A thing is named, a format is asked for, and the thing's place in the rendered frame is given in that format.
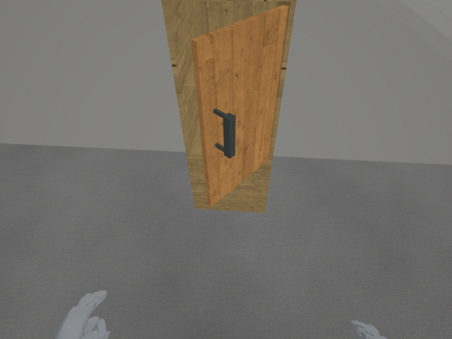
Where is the handle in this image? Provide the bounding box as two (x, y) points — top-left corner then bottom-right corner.
(213, 108), (236, 159)

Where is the cupboard door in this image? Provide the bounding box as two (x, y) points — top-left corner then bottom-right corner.
(191, 5), (289, 207)

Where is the robot right hand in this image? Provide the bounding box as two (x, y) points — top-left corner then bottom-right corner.
(350, 321), (387, 339)

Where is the robot left hand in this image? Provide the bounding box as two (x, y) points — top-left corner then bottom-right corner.
(54, 290), (110, 339)

